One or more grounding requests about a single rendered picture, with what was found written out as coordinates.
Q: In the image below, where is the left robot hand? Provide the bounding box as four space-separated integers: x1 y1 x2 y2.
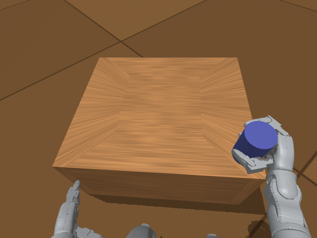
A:
54 180 104 238

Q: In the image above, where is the right robot hand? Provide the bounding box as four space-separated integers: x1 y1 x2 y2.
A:
231 115 294 174

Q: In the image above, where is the can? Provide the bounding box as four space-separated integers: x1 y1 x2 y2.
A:
233 121 278 164

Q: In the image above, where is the right robot arm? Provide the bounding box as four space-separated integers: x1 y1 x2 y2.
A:
264 169 312 238

